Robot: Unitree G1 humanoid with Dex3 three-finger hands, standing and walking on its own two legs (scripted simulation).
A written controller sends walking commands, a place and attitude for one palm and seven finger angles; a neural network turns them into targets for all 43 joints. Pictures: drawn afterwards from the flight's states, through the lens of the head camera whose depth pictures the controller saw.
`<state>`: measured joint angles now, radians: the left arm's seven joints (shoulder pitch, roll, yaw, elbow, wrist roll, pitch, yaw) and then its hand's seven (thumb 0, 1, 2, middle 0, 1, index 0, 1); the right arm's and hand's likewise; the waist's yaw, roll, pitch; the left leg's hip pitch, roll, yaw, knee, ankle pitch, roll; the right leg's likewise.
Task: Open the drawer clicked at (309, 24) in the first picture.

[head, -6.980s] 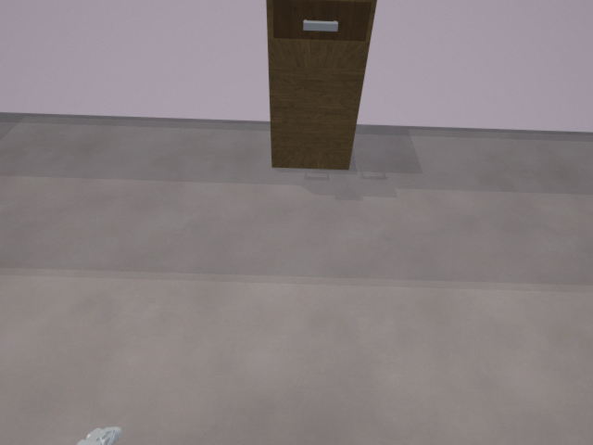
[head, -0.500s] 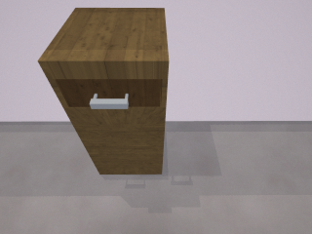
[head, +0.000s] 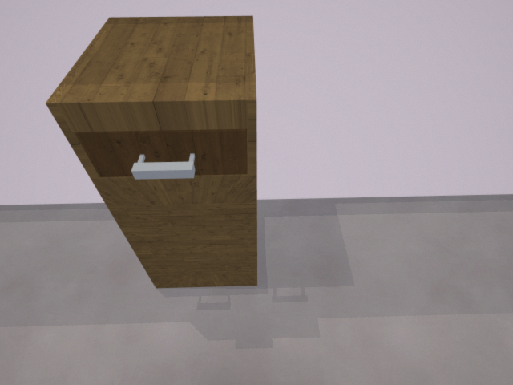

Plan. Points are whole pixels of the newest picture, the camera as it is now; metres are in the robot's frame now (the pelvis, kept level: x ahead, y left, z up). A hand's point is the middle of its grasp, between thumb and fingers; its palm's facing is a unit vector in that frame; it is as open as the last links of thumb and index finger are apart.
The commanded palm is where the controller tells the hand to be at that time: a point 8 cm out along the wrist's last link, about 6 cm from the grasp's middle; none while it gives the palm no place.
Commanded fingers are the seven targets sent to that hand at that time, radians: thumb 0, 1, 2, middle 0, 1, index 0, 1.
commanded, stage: come to a stop and stand still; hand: left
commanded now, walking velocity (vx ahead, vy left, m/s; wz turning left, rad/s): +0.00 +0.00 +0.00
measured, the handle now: (165, 163) +0.57 +0.24 -0.03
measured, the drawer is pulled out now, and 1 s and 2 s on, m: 0.00 0.00 0.00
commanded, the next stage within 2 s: look again from close up in 0.70 s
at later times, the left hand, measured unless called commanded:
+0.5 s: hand out of the picture +0.01 +0.14 -0.18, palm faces +0.05 -0.98 -0.18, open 7.4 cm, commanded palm none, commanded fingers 0.00 0.90 0.90 -0.20 -0.30 -0.20 -0.30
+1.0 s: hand out of the picture +0.02 +0.17 -0.19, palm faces +0.00 -0.98 -0.18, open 7.4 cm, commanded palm none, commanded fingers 0.00 0.90 0.90 -0.20 -0.30 -0.20 -0.30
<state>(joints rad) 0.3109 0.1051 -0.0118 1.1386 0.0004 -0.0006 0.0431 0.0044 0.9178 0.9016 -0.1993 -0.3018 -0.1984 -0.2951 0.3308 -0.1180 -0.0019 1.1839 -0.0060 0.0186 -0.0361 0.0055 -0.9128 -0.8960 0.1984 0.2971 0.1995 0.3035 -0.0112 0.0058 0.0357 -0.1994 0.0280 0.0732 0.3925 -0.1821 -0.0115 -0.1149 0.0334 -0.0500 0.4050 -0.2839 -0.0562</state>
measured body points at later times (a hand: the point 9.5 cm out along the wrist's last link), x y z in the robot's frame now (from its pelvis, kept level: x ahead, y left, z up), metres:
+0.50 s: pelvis +0.03 -0.01 +0.00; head +0.05 -0.02 +0.45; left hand +0.00 +0.19 -0.16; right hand +0.02 -0.23 -0.17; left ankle +0.02 +0.13 -0.74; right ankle -0.04 -0.08 -0.74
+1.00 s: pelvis +0.03 +0.01 -0.01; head +0.04 +0.02 +0.44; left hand +0.03 +0.22 -0.17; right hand +0.05 -0.23 -0.16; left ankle +0.03 +0.11 -0.74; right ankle -0.04 -0.08 -0.74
